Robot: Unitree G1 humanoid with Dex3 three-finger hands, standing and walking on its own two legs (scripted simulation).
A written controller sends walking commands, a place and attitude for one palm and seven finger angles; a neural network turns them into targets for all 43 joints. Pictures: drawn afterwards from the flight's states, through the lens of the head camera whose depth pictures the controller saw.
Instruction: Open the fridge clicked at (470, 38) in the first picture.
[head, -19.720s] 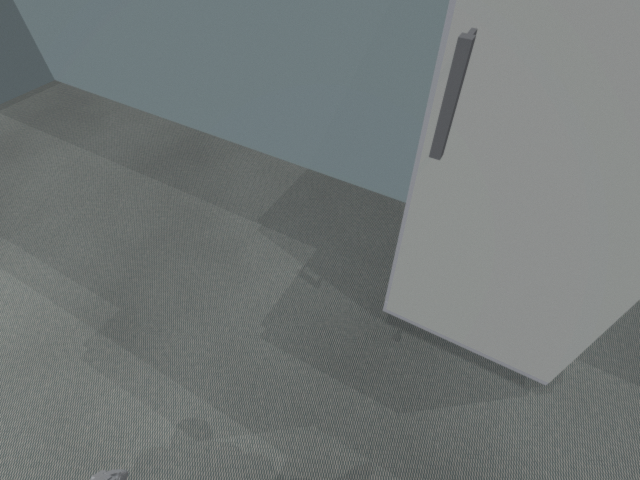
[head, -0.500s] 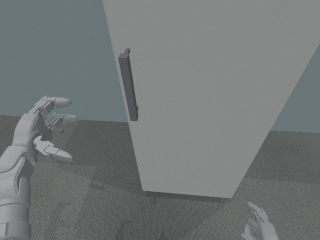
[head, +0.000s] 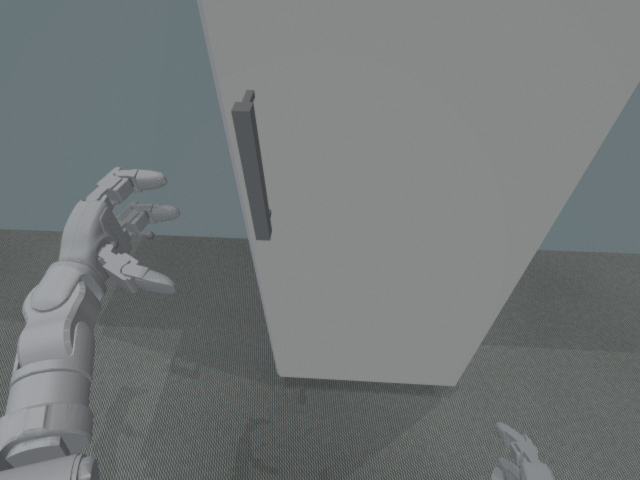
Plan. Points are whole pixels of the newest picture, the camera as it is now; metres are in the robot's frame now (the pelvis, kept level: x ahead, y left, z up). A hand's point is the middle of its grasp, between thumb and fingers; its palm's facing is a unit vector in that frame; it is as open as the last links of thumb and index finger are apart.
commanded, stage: move the hooked fingers beside the handle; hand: left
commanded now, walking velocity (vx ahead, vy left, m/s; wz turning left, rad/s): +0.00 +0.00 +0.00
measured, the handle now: (257, 171) +0.51 +0.13 +0.12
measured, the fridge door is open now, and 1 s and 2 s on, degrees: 0 0 0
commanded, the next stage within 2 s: feel for the door with the fingertips in 1.62 s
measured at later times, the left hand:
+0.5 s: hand (184, 206) +0.41 +0.21 +0.14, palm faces +0.01 -1.00 +0.01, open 14.0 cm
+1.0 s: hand (207, 189) +0.45 +0.19 +0.14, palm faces +0.00 -1.00 +0.01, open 14.0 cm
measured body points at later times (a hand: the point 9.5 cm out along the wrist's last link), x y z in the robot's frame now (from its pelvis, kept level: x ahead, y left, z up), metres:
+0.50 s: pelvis +0.00 +0.00 +0.00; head +0.02 -0.01 +0.45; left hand +0.40 +0.26 +0.15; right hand +0.12 -0.25 -0.10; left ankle -0.01 +0.11 -0.73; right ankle +0.01 -0.12 -0.73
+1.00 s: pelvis +0.00 +0.00 -0.01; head +0.04 -0.01 +0.44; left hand +0.44 +0.24 +0.14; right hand +0.05 -0.27 -0.12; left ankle -0.01 +0.11 -0.73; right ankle +0.01 -0.12 -0.73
